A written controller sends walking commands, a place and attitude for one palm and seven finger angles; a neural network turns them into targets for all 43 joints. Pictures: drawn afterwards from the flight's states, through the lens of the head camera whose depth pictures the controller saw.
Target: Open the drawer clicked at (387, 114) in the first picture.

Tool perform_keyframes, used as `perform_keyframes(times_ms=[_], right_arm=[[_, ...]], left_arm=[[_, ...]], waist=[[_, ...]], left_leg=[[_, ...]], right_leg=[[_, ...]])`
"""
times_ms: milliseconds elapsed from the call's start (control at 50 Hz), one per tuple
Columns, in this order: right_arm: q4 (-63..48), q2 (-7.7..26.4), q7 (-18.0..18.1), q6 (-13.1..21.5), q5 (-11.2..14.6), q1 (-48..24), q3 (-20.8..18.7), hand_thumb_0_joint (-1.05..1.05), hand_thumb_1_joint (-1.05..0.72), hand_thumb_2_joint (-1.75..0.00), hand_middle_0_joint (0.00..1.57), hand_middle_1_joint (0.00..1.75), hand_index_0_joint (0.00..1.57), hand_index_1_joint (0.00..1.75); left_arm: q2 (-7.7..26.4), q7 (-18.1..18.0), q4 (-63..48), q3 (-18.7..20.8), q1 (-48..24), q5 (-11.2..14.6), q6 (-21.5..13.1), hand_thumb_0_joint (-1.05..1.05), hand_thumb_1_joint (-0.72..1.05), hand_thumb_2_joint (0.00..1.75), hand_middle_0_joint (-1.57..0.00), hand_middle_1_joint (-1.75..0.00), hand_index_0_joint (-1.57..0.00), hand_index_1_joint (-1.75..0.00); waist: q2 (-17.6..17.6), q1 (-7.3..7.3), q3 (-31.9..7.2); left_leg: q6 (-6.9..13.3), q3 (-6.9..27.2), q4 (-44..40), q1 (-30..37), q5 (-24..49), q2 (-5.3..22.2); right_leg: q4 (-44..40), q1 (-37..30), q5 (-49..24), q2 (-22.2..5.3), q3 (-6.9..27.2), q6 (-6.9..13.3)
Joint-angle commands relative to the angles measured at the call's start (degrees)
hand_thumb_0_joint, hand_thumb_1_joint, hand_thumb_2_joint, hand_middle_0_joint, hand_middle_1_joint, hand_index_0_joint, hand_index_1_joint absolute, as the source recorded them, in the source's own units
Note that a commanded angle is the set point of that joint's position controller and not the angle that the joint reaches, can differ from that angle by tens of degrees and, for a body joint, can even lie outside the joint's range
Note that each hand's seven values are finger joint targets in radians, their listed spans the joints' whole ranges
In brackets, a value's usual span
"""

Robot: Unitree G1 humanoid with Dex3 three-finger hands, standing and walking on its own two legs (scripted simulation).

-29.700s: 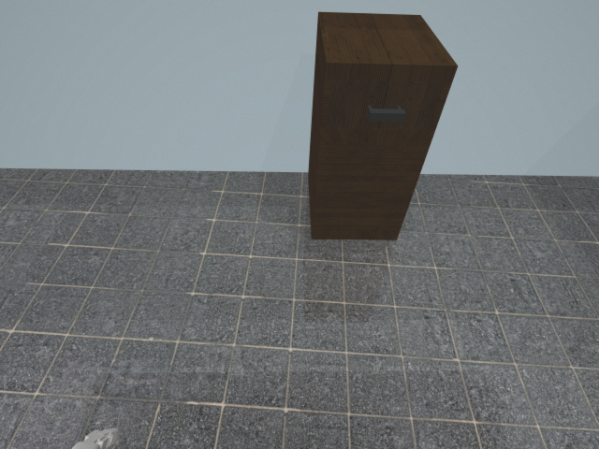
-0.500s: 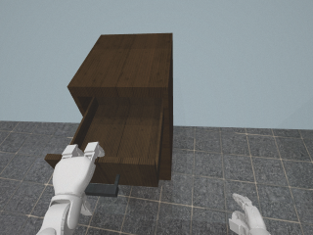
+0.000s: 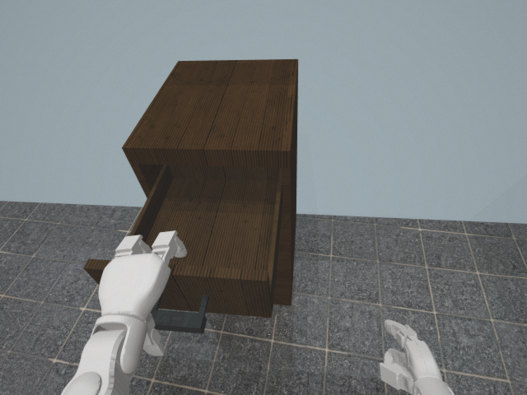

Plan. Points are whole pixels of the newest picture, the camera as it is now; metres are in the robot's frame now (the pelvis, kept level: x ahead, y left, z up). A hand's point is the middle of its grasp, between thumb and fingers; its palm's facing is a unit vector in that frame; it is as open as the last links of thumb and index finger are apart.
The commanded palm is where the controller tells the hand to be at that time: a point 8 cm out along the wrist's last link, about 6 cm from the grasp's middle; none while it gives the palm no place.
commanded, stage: draw the hand back to the body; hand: left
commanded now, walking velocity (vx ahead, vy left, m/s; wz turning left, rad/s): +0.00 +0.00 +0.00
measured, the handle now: (178, 309) +0.27 +0.22 -0.10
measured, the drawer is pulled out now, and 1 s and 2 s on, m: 0.28 0.28 0.28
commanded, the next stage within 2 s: step back with the hand held close in 1.56 s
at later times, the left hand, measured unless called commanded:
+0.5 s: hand (115, 300) +0.21 +0.24 +0.07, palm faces +0.04 -0.09 -1.00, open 13.9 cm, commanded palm +0.17 +0.24 +0.14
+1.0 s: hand (89, 277) +0.20 +0.24 +0.15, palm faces +0.37 -0.85 -0.38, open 11.8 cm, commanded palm +0.15 +0.27 +0.17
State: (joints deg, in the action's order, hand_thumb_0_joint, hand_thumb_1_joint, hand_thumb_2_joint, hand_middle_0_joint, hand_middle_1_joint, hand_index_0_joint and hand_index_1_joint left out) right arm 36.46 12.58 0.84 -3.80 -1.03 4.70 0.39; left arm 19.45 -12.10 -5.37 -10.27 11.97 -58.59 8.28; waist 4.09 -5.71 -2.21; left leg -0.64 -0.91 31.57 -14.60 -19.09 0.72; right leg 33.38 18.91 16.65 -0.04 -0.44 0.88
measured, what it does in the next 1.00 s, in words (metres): stands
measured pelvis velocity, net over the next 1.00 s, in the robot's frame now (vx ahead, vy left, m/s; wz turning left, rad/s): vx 0.01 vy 0.00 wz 0.02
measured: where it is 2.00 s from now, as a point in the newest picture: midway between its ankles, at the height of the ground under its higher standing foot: outside the picture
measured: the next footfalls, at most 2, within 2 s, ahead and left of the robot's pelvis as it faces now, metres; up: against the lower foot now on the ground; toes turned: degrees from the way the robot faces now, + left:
none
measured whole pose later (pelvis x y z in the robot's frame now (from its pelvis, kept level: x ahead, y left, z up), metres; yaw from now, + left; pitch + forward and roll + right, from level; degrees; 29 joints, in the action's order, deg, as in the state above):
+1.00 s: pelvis +0.01 +0.00 +0.01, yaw +1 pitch -4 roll -1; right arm 37.2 11.7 4.8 9.2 -1.5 11.0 1.9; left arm 17.8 -6.5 -24.3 13.2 27.7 1.3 -6.1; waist 2.7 -3.0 2.6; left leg -0.6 0.4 23.2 -3.2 -16.3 1.3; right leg 22.0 5.6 12.7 0.5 -1.9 0.4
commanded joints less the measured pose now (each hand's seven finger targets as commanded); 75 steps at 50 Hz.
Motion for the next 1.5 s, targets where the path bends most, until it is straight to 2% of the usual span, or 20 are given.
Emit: perform_keyframes(times_ms=[0, 20, 180, 300, 380, 400, 480, 540, 560, 580, 600, 620, 640, 680, 720, 840, 1020, 1180, 1300, 1480], right_arm=[[-10.2, 4.9, -0.1, 3.4, -0.2, -8.5, -1.6, 0.0, -0.9, -0.9, 0.2, 0.3, 0.2, 0.3], [-9.7, 4.9, -0.1, 3.3, 0.1, -8.6, -2.0, 0.0, -0.9, -0.9, 0.2, 0.3, 0.2, 0.3], [-10.0, 5.6, -0.3, 2.5, 0.6, -10.1, -1.7, 0.0, -0.9, -0.9, 0.2, 0.3, 0.2, 0.3], [-10.5, 5.6, 0.3, 2.9, 0.2, -9.3, -1.1, 0.0, -0.9, -0.9, 0.2, 0.3, 0.2, 0.3], [-10.0, 6.1, 1.0, 2.5, 0.1, -10.2, -1.0, 0.0, -0.9, -0.9, 0.2, 0.3, 0.2, 0.3], [-10.2, 5.6, 0.9, 2.7, -0.1, -9.4, -0.5, 0.0, -0.9, -0.9, 0.2, 0.3, 0.2, 0.3], [-10.3, 6.2, 1.1, 2.6, 0.3, -10.5, -1.0, 0.0, -0.9, -0.9, 0.2, 0.3, 0.2, 0.3], [-10.5, 6.2, 1.2, 2.5, 0.4, -10.0, -1.0, 0.0, -0.9, -0.9, 0.2, 0.3, 0.2, 0.3], [-14.1, 2.7, 2.3, 6.4, 1.6, -5.2, -0.8, 0.0, -0.9, -0.9, 0.2, 0.3, 0.2, 0.3], [-13.3, 4.2, 3.2, 9.3, 1.0, -5.9, -0.2, 0.0, -0.9, -0.9, 0.2, 0.3, 0.2, 0.3], [-13.2, 3.8, 3.6, 10.7, 1.2, -6.0, 0.2, 0.0, -0.9, -0.9, 0.2, 0.3, 0.2, 0.3], [-13.0, 4.5, 4.8, 11.0, 0.7, -4.8, 0.2, 0.0, -0.9, -0.9, 0.2, 0.3, 0.2, 0.3], [-13.0, 4.5, 5.3, 12.0, 0.5, -5.3, 0.7, 0.0, -0.9, -0.9, 0.2, 0.3, 0.2, 0.3], [-11.7, 4.4, 5.9, 14.3, -0.1, -3.9, 1.1, 0.0, -0.9, -0.9, 0.2, 0.3, 0.2, 0.3], [-10.9, 3.7, 5.7, 15.7, -0.3, -2.2, 1.2, 0.0, -0.9, -0.9, 0.2, 0.3, 0.2, 0.3], [-9.1, 4.1, 4.7, 16.5, -0.3, -1.8, 0.2, 0.0, -0.9, -0.9, 0.2, 0.3, 0.2, 0.3], [-9.2, 5.0, 4.2, 17.2, -0.1, -1.4, -1.1, 0.0, -0.9, -0.9, 0.2, 0.3, 0.2, 0.3], [-8.1, 4.6, 4.6, 17.3, 0.2, -2.0, -1.5, 0.0, -0.9, -0.9, 0.2, 0.3, 0.2, 0.3], [-7.7, 4.5, 4.4, 17.1, 0.3, -2.0, -1.5, 0.0, -0.9, -0.9, 0.2, 0.3, 0.2, 0.3], [-8.4, 4.7, 4.6, 17.5, 0.1, -2.5, -1.4, 0.0, -0.9, -0.9, 0.2, 0.3, 0.2, 0.3]], left_arm=[[9.3, -3.2, -17.1, 7.8, -5.2, -1.4, -1.9, 0.0, -0.5, 0.3, -0.3, -1.2, -0.3, -1.2], [11.4, -3.5, -18.0, 10.5, -3.8, -0.8, -2.4, 0.0, -0.5, 0.3, -0.3, -1.2, -0.3, -1.2], [11.1, -2.8, -18.4, 11.2, -1.5, 0.8, -0.2, 0.0, -0.5, 0.3, -0.3, -1.2, -0.3, -1.2], [11.4, 0.3, -21.9, 10.1, -1.2, 2.2, -1.3, 0.0, -0.5, 0.3, -0.3, -1.2, -0.3, -1.2], [15.9, 1.1, -21.4, 14.9, -0.3, 2.8, -2.6, 0.0, -0.5, 0.3, -0.3, -1.2, -0.3, -1.2], [15.4, 1.1, -20.8, 14.7, 0.0, 2.3, -3.0, 0.0, -0.5, 0.3, -0.3, -1.2, -0.3, -1.2], [17.9, 1.0, -22.4, 18.6, 2.5, 3.6, -3.7, 0.0, -0.5, 0.3, -0.3, -1.2, -0.3, -1.2], [17.2, 1.7, -23.2, 18.3, 4.2, 5.0, -3.7, 0.0, -0.5, 0.3, -0.3, -1.2, -0.3, -1.2], [-2.4, 3.7, -23.0, 16.4, 2.9, 48.0, -6.7, 0.0, -0.47, 0.32, -0.3, -1.18, -0.3, -1.18], [2.0, 4.4, -21.9, 18.1, 5.6, 51.1, -8.9, 0.0, -0.43, 0.33, -0.29, -1.15, -0.29, -1.15], [2.5, 4.8, -23.6, 18.0, 4.8, 51.5, -10.4, 0.0, -0.4, 0.34, -0.29, -1.13, -0.29, -1.13], [6.5, 4.3, -26.8, 23.5, 7.1, 55.5, -12.0, 0.0, -0.36, 0.36, -0.29, -1.11, -0.29, -1.11], [7.9, 3.9, -31.7, 24.3, 4.0, 56.5, -13.5, 0.0, -0.32, 0.37, -0.29, -1.09, -0.29, -1.09], [10.3, 2.8, -34.3, 27.6, 3.6, 57.5, -15.2, 0.0, -0.26, 0.4, -0.28, -1.04, -0.28, -1.04], [7.8, 2.9, -33.5, 26.8, 8.1, 58.3, -15.8, 0.0, -0.18, 0.43, -0.28, -1.0, -0.28, -1.0], [5.4, 4.4, -28.8, 27.7, 12.2, 60.0, -16.9, 0.0, 0.02, 0.52, -0.26, -0.86, -0.26, -0.86], [7.6, 4.8, -34.9, 30.3, 13.1, 60.1, -18.9, 0.0, 0.34, 0.66, -0.24, -0.66, -0.24, -0.66], [9.2, 4.5, -34.2, 33.9, 13.4, 60.2, -19.2, 0.0, 0.62, 0.78, -0.22, -0.48, -0.22, -0.48], [5.9, 4.9, -30.6, 32.0, 15.1, 60.7, -19.2, 0.0, 0.83, 0.87, -0.21, -0.34, -0.21, -0.34], [9.7, 4.3, -34.7, 34.3, 12.5, 60.2, -19.4, 0.0, 0.9, 0.9, -0.2, -0.3, -0.2, -0.3]], waist=[[-1.7, -1.23, -13.3], [-1.5, -1.33, -12.7], [-4.2, -0.11, -6.5], [-3.5, 0.23, -9.4], [-1.7, -0.63, -7.6], [-4.0, -0.64, -7.1], [-0.5, -1.57, -8.1], [-1.9, -1.17, -7.4], [-8.5, 4.66, -2.5], [-9.7, 3.85, -2.7], [-8.7, 3.76, -1.4], [-7.9, 2.82, -2.8], [-5.1, 2.51, -4.3], [2.5, 2.21, -4.4], [4.5, 2.21, -2.4], [-1.9, 2.44, 2.9], [-0.6, 2.25, -4.5], [0.4, 2.27, -0.3], [-0.8, 2.55, 1.7], [0.4, 2.08, -0.7]], left_leg=[[1.8, -1.2, -3.3, 1.6, 19.1, -2.7], [1.5, -1.1, -3.7, 1.7, 20.2, -2.5], [1.7, -1.2, -4.9, 0.7, 16.4, -2.2], [2.5, -1.1, -4.5, 3.1, 17.4, -2.5], [1.9, -0.9, -5.5, 3.0, 16.3, -2.2], [2.1, -0.9, -5.2, 2.0, 16.2, -2.3], [1.6, -0.7, -6.2, 3.0, 17.2, -2.1], [1.8, -1.1, -6.0, 3.0, 18.0, -2.3], [3.2, -0.9, -6.0, 8.5, 14.0, 0.1], [2.8, -0.5, -7.2, 9.1, 11.9, 0.5], [3.0, -0.7, -7.6, 8.7, 10.9, 0.5], [2.7, -0.6, -8.5, 9.0, 12.4, 0.2], [2.4, -0.7, -8.8, 9.6, 14.1, -0.4], [1.4, -0.8, -9.4, 10.3, 15.5, -0.7], [0.9, -0.6, -10.2, 9.4, 18.0, -0.4], [0.7, -0.6, -11.3, 7.2, 19.2, 0.1], [0.8, -0.3, -11.2, 9.5, 23.3, -0.2], [0.4, -0.5, -11.7, 9.2, 20.9, -0.3], [0.5, -0.7, -12.4, 8.3, 18.8, -0.2], [0.5, -0.1, -12.6, 8.9, 16.7, -0.6]], right_leg=[[-3.6, -9.6, -15.8, 1.4, -0.2, 1.1], [-3.7, -10.2, -17.2, 1.7, 0.1, 1.4], [-6.2, -7.8, -13.5, 1.8, 0.0, 0.7], [-6.3, -9.1, -14.1, 1.1, -0.7, 0.1], [-7.8, -9.9, -13.6, 1.1, 0.1, 0.4], [-7.2, -9.4, -13.1, 0.8, -0.8, 0.2], [-7.9, -11.5, -14.5, 1.0, 0.2, 0.5], [-8.1, -11.5, -15.9, 0.8, -0.3, 0.1], [-8.8, -12.4, -13.7, 1.9, -2.8, -0.3], [-9.5, -12.3, -10.9, 2.3, -2.5, -0.5], [-9.7, -11.4, -9.3, 1.6, -2.4, -0.7], [-10.9, -13.5, -10.2, 1.2, -2.7, -0.8], [-11.2, -14.5, -11.4, 0.6, -2.5, -0.9], [-11.7, -15.1, -11.7, 0.0, -2.3, -0.5], [-11.8, -15.3, -13.5, -0.2, -3.0, -0.2], [-13.6, -15.4, -15.5, 0.3, -3.2, -0.5], [-12.9, -18.5, -18.8, 0.2, -2.7, -0.5], [-15.0, -15.8, -16.5, 0.6, -2.6, -0.4], [-15.5, -15.2, -14.4, 0.5, -2.9, -0.6], [-15.9, -16.1, -12.3, 0.5, -2.2, -0.3]])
